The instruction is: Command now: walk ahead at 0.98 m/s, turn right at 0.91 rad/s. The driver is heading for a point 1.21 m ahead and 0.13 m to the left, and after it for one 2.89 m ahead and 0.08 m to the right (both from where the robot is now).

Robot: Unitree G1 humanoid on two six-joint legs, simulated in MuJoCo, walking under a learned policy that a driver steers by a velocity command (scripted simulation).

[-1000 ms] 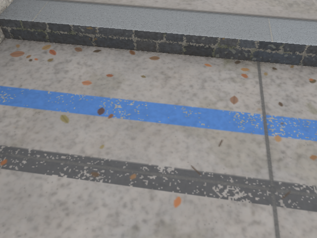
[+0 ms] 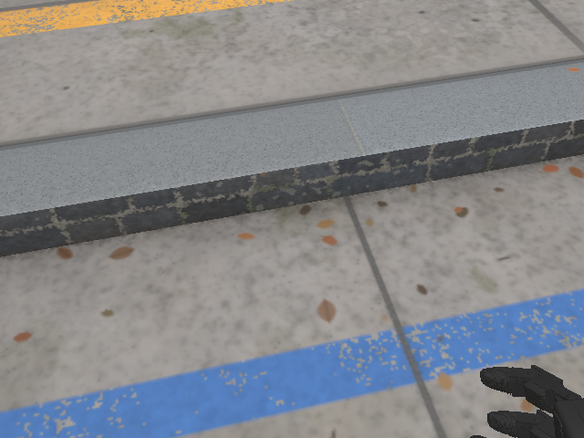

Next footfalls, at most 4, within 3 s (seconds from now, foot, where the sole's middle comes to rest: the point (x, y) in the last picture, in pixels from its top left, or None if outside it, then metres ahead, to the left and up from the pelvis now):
0.16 left None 0.38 0.15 -0.77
0.58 right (418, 396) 0.62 -0.22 -0.77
1.02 left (304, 264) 0.99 0.07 -0.77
1.48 right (293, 122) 1.43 0.11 -0.62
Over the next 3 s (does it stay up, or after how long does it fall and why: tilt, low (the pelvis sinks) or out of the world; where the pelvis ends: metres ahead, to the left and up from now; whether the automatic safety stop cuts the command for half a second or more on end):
stays up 2.21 0.25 0.17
